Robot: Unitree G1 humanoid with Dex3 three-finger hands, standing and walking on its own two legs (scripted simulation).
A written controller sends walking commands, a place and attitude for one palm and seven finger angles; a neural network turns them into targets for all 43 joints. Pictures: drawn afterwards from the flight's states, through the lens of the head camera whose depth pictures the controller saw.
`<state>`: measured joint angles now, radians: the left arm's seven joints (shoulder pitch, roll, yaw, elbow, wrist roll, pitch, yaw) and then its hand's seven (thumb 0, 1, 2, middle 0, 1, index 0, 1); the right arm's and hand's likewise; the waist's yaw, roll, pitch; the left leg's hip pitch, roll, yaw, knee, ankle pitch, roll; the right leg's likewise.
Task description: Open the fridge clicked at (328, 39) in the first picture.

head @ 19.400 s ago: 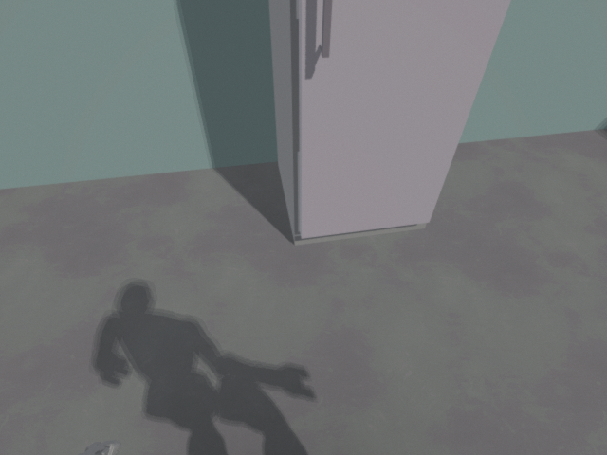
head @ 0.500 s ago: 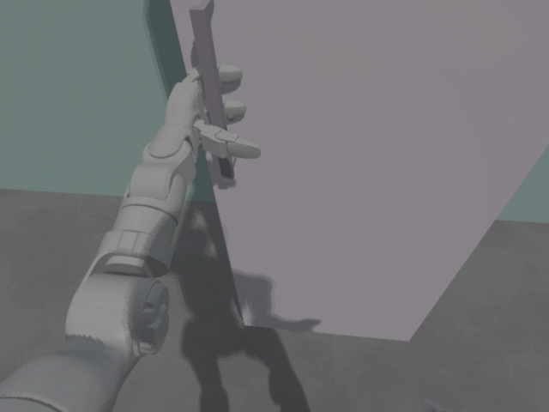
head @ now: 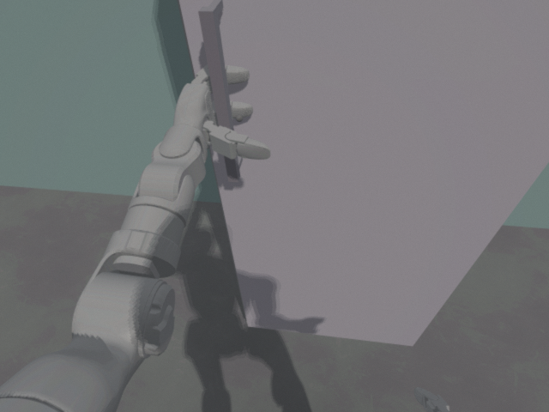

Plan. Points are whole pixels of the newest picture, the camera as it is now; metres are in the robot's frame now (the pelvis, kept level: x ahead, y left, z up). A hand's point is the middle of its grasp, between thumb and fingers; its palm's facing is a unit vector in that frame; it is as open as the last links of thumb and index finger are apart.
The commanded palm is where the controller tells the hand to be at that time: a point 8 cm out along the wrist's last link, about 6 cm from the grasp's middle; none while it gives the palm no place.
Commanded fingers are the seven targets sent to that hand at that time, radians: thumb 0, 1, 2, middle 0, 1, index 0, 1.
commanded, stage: slide the fingers in behind the handle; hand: left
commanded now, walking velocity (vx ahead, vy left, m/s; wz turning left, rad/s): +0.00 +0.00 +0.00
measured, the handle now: (226, 103) +0.50 +0.09 +0.22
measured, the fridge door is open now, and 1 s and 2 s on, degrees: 0 0 0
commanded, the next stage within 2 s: grip the handle and tug to test in 0.04 s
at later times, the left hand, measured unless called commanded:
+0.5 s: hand (238, 117) +0.45 +0.06 +0.22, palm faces -0.08 -1.00 -0.02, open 11.0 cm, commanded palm +0.43 +0.11 +0.23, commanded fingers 0.00 0.39 0.68 -0.40 -1.33 -0.40 -1.33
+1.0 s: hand (237, 117) +0.45 +0.07 +0.23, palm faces -0.09 -1.00 +0.00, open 5.2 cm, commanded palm +0.43 +0.12 +0.23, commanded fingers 0.00 0.90 0.90 -0.45 -1.40 -0.45 -1.40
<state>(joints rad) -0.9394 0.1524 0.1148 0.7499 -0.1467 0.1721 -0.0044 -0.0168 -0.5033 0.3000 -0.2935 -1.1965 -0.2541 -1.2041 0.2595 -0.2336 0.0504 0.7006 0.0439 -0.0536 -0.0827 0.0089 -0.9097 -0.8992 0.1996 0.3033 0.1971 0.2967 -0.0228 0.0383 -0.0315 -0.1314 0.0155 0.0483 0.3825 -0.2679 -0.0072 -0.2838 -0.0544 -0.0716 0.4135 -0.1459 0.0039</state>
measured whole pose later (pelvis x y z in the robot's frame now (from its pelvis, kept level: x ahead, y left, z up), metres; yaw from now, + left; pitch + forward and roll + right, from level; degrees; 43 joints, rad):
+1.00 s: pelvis +0.00 +0.00 +0.00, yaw +0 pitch +1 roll +0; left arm -0.91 0.16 0.13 0.71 -0.15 0.18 -0.02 0.01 0.80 0.85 -0.42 -1.39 -0.39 -1.40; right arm 0.26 -0.24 0.05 0.70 0.05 -0.04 -0.08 0.01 -0.91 -0.90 0.20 0.30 0.20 0.30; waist -0.03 0.04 -0.03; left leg -0.13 0.02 0.05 0.39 -0.28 -0.01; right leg -0.28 -0.05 -0.07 0.41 -0.15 0.01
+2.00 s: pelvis +0.03 +0.00 +0.00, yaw -1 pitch +1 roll +0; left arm -0.65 0.12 0.12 0.26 -0.15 0.39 0.00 0.01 0.79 0.80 -0.34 -1.38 -0.31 -1.35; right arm 0.16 -0.22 0.06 0.58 0.05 0.08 -0.05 0.01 -0.91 -0.90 0.20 0.30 0.20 0.30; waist -0.03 0.06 -0.06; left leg -0.07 0.03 0.06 0.36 -0.31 -0.01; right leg -0.23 -0.04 -0.06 0.41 -0.19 0.01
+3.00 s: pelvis +0.05 -0.06 +0.00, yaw +3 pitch +0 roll +4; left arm 0.07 0.22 0.06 -0.55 -0.03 -0.09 0.08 -0.07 0.62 0.81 -0.48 -1.40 -0.23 -1.29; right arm 0.05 -0.16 0.05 0.53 -0.03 0.05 -0.02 0.01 -0.91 -0.90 0.20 0.30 0.20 0.30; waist -0.02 0.03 0.14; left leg -0.50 -0.03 -0.03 1.09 -0.39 -0.04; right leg -0.29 0.02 -0.08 0.46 -0.17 -0.11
